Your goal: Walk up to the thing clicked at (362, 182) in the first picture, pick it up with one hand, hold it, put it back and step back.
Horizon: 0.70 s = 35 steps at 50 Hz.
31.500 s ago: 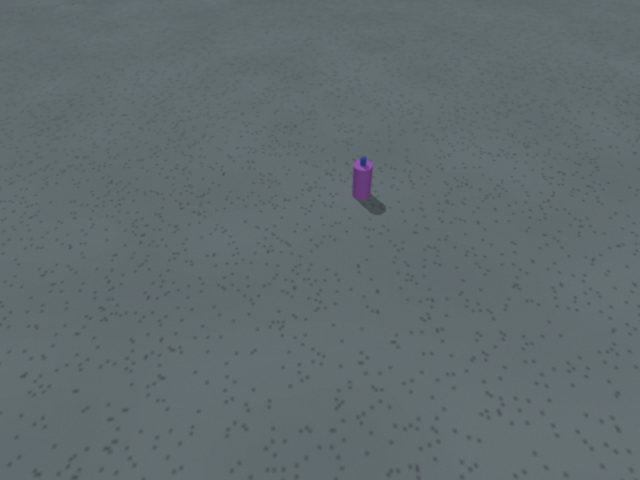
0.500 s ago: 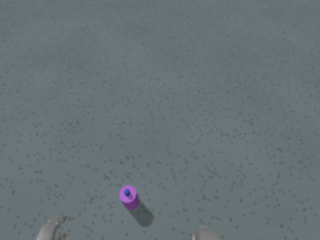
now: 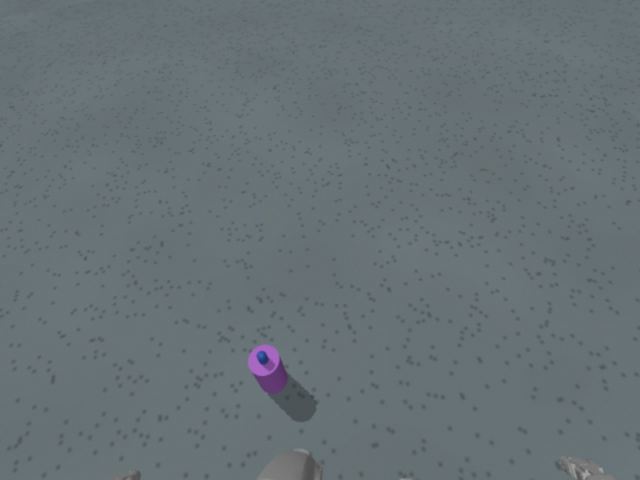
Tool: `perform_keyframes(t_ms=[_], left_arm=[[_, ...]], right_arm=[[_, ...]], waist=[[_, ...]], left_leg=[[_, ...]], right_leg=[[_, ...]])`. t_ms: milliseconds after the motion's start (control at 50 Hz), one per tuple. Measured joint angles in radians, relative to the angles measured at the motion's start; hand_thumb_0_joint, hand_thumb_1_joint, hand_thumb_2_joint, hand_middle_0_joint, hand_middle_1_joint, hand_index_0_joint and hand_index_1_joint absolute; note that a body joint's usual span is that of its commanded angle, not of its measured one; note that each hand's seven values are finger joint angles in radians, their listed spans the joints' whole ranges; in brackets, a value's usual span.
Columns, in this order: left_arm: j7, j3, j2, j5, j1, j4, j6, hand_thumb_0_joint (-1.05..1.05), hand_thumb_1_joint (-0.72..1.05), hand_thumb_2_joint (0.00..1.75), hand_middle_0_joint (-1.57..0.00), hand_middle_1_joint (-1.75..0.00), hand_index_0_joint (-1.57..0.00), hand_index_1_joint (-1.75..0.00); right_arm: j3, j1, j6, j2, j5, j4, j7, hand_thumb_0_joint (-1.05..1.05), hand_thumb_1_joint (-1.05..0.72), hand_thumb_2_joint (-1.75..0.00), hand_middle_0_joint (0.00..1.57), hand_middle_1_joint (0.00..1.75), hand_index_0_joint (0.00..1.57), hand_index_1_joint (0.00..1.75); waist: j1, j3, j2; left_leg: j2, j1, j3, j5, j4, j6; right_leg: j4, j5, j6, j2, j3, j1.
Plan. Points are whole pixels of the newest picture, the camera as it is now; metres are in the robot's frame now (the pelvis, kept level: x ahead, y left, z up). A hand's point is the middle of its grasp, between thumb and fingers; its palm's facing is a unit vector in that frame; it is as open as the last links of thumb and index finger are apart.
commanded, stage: step back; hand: left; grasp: from the side
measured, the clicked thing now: (267, 367) +0.47 +0.22 -0.65
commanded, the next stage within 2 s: none
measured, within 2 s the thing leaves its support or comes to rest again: neither
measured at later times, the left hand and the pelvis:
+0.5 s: hand out of the picture -0.06 +0.28 -0.15, palm faces -0.02 -0.92 -0.39, open 7.4 cm; pelvis -0.14 +0.00 +0.00, yaw -1 degrees
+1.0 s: hand out of the picture -0.20 +0.25 -0.14, palm faces +0.05 -0.92 -0.40, open 7.4 cm; pelvis -0.32 -0.02 -0.01, yaw +4 degrees
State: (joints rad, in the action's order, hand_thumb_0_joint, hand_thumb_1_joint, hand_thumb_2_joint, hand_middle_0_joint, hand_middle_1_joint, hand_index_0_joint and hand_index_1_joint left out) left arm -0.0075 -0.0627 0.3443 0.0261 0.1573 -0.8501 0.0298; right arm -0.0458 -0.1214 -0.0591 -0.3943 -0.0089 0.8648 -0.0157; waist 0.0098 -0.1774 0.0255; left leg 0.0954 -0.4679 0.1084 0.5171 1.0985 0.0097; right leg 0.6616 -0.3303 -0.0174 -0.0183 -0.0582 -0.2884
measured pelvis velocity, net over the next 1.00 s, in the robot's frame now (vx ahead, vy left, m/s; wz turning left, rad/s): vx -0.32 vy -0.02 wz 0.06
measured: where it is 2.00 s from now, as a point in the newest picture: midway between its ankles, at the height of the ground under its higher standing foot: outside the picture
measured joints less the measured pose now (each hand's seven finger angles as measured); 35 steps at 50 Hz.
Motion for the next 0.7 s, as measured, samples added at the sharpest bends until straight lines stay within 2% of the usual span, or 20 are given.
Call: perform_keyframes(t_ms=[40, 80, 140, 180, 200, 220, 260, 280, 320, 380, 440, 500, 540, 580, 600, 620, 660, 700], left_arm=[[-0.004, 0.002, -0.004, 0.002, -0.002, 0.016, 0.004, 0.01, 0.90, 0.89, -0.20, -0.30, -0.20, -0.30], [-0.008, 0.002, -0.003, 0.007, -0.009, 0.036, 0.006, 0.01, 0.90, 0.89, -0.20, -0.30, -0.20, -0.30], [-0.012, 0.003, 0.009, 0.008, -0.021, 0.071, 0.005, 0.01, 0.90, 0.89, -0.20, -0.30, -0.20, -0.30], [-0.010, 0.006, 0.024, 0.000, -0.032, 0.090, 0.012, 0.01, 0.90, 0.89, -0.20, -0.30, -0.20, -0.30], [-0.010, 0.004, 0.036, -0.004, -0.042, 0.092, 0.017, 0.01, 0.90, 0.89, -0.20, -0.30, -0.20, -0.30], [-0.011, 0.000, 0.042, -0.008, -0.049, 0.089, 0.023, 0.01, 0.90, 0.89, -0.20, -0.30, -0.20, -0.30], [-0.018, -0.006, 0.044, -0.006, -0.048, 0.069, 0.035, 0.01, 0.90, 0.89, -0.20, -0.30, -0.20, -0.30], [-0.020, -0.008, 0.047, -0.009, -0.044, 0.060, 0.039, 0.01, 0.90, 0.89, -0.20, -0.30, -0.20, -0.30], [-0.018, -0.014, 0.054, -0.015, -0.031, 0.049, 0.039, 0.01, 0.90, 0.89, -0.20, -0.30, -0.20, -0.30], [-0.012, -0.023, 0.059, -0.013, -0.002, 0.043, 0.033, 0.01, 0.90, 0.89, -0.20, -0.30, -0.20, -0.30], [-0.007, -0.028, 0.063, -0.008, 0.025, 0.036, 0.035, 0.01, 0.90, 0.89, -0.20, -0.30, -0.20, -0.30], [-0.002, -0.029, 0.066, -0.007, 0.039, 0.026, 0.037, 0.01, 0.90, 0.89, -0.20, -0.30, -0.20, -0.30], [0.003, -0.029, 0.064, -0.007, 0.044, 0.020, 0.033, 0.01, 0.90, 0.89, -0.20, -0.30, -0.20, -0.30], [0.009, -0.028, 0.059, -0.005, 0.052, 0.010, 0.023, 0.01, 0.90, 0.89, -0.20, -0.30, -0.20, -0.30], [0.009, -0.029, 0.043, 0.001, 0.047, -0.001, 0.018, 0.01, 0.90, 0.89, -0.20, -0.30, -0.20, -0.30], [0.013, -0.025, 0.029, 0.007, 0.048, -0.005, 0.018, 0.01, 0.90, 0.89, -0.20, -0.30, -0.20, -0.30], [0.019, -0.014, 0.019, 0.013, 0.066, 0.003, 0.018, 0.01, 0.90, 0.89, -0.20, -0.30, -0.20, -0.30], [0.015, -0.007, 0.008, 0.012, 0.076, 0.005, 0.020, 0.01, 0.90, 0.89, -0.20, -0.30, -0.20, -0.30]], right_arm=[[0.002, -0.010, 0.008, -0.009, -0.001, -0.003, -0.002, 0.01, -0.91, -0.90, 0.20, 0.30, 0.21, 0.30], [0.004, -0.021, 0.014, -0.016, -0.001, -0.007, -0.002, 0.01, -0.91, -0.90, 0.20, 0.30, 0.21, 0.30], [0.004, -0.035, 0.019, -0.019, 0.007, -0.009, -0.001, 0.01, -0.91, -0.90, 0.20, 0.30, 0.20, 0.30], [-0.001, -0.047, 0.029, -0.017, 0.017, -0.008, 0.002, 0.01, -0.91, -0.90, 0.20, 0.30, 0.20, 0.30], [-0.005, -0.044, 0.033, -0.005, 0.026, -0.001, 0.002, 0.01, -0.91, -0.90, 0.20, 0.30, 0.20, 0.30], [-0.004, -0.041, 0.032, 0.005, 0.034, 0.003, 0.007, 0.01, -0.91, -0.90, 0.20, 0.30, 0.20, 0.30], [0.003, -0.042, 0.035, 0.015, 0.041, 0.000, 0.020, 0.01, -0.91, -0.90, 0.20, 0.30, 0.21, 0.30], [0.007, -0.043, 0.037, 0.021, 0.041, 0.000, 0.021, 0.01, -0.91, -0.90, 0.20, 0.30, 0.21, 0.30], [0.012, -0.045, 0.037, 0.032, 0.041, -0.004, 0.016, 0.01, -0.91, -0.90, 0.21, 0.30, 0.21, 0.30], [0.011, -0.037, 0.038, 0.035, 0.040, -0.019, 0.010, 0.01, -0.90, -0.90, 0.21, 0.30, 0.21, 0.30], [0.008, -0.024, 0.044, 0.032, 0.038, -0.045, 0.006, 0.01, -0.90, -0.90, 0.21, 0.30, 0.21, 0.30], [0.007, -0.008, 0.044, 0.023, 0.040, -0.072, 0.006, 0.01, -0.90, -0.90, 0.21, 0.30, 0.21, 0.30], [0.007, 0.002, 0.039, 0.012, 0.040, -0.083, 0.008, 0.01, -0.90, -0.90, 0.21, 0.30, 0.21, 0.30], [0.005, 0.009, 0.028, -0.002, 0.036, -0.087, 0.009, 0.01, -0.90, -0.90, 0.21, 0.30, 0.21, 0.30], [0.001, 0.015, 0.021, -0.017, 0.033, -0.082, 0.008, 0.01, -0.90, -0.90, 0.21, 0.30, 0.21, 0.30], [-0.006, 0.015, 0.014, -0.025, 0.027, -0.072, 0.005, 0.01, -0.90, -0.90, 0.21, 0.30, 0.21, 0.30], [-0.013, 0.001, 0.000, -0.022, 0.020, -0.047, -0.004, 0.01, -0.90, -0.90, 0.20, 0.30, 0.21, 0.30], [-0.013, -0.021, -0.002, -0.025, 0.011, -0.034, -0.007, 0.01, -0.91, -0.90, 0.20, 0.30, 0.21, 0.30]], waist=[[0.006, 0.012, -0.004], [0.009, 0.017, -0.005], [0.004, 0.015, -0.013], [-0.004, 0.012, -0.023], [0.001, -0.001, -0.052], [0.010, -0.012, -0.071], [-0.001, -0.013, -0.063], [-0.007, -0.010, -0.062], [-0.005, -0.001, -0.066], [0.001, 0.004, -0.064], [0.005, 0.000, -0.059], [0.007, -0.007, -0.052], [0.009, -0.008, -0.044], [0.013, 0.001, -0.031], [0.006, -0.006, 0.006], [-0.005, -0.008, 0.032], [0.012, 0.011, 0.015], [0.021, 0.026, 0.004]], left_leg=[[0.019, 0.005, 0.016, -0.007, 0.052, -0.008], [0.010, 0.039, 0.012, -0.004, 0.006, -0.015], [-0.032, 0.127, -0.027, -0.018, -0.211, -0.013], [-0.055, 0.201, -0.058, -0.131, -0.418, -0.004], [-0.039, 0.209, -0.072, -0.156, -0.440, 0.005], [-0.033, 0.205, -0.086, -0.159, -0.432, 0.012], [-0.052, 0.188, -0.076, -0.169, -0.422, 0.022], [-0.061, 0.186, -0.071, -0.184, -0.435, 0.022], [-0.076, 0.182, -0.073, -0.218, -0.471, 0.020], [-0.096, 0.164, -0.083, -0.256, -0.497, 0.020], [-0.113, 0.135, -0.096, -0.282, -0.495, 0.019], [-0.132, 0.095, -0.109, -0.301, -0.475, 0.011], [-0.144, 0.063, -0.116, -0.314, -0.455, -0.004], [-0.155, 0.023, -0.117, -0.320, -0.421, -0.022], [-0.174, 0.005, -0.095, -0.323, -0.400, -0.025], [-0.162, -0.011, -0.055, -0.273, -0.375, -0.019], [-0.081, -0.049, -0.007, -0.101, -0.222, -0.017], [-0.012, -0.070, 0.022, -0.057, -0.060, -0.011]], right_leg=[[-0.021, 0.027, 0.004, 0.013, -0.002, -0.014], [-0.033, 0.049, 0.009, 0.020, 0.002, -0.033], [-0.022, 0.068, 0.021, 0.031, 0.020, -0.066], [0.021, 0.061, 0.034, 0.042, 0.035, -0.100], [0.049, 0.056, 0.033, 0.059, 0.023, -0.115], [0.085, -0.002, 0.022, 0.048, -0.008, -0.129], [0.236, -0.162, 0.009, -0.029, -0.064, -0.164], [0.323, -0.191, 0.004, -0.062, -0.084, -0.181], [0.460, -0.188, 0.001, -0.100, -0.102, -0.205], [0.550, -0.174, 0.020, -0.108, -0.100, -0.191], [0.499, -0.184, 0.041, -0.085, -0.094, -0.136], [0.364, -0.192, 0.047, -0.048, -0.069, -0.070], [0.227, -0.168, 0.039, -0.021, -0.040, -0.016], [0.045, -0.101, 0.024, -0.002, -0.007, 0.054], [0.019, -0.095, 0.021, -0.021, 0.014, 0.064], [0.025, -0.086, 0.017, -0.030, 0.034, 0.059], [0.049, -0.074, 0.005, -0.007, 0.022, 0.028], [0.030, -0.043, 0.005, 0.017, 0.012, 0.016]])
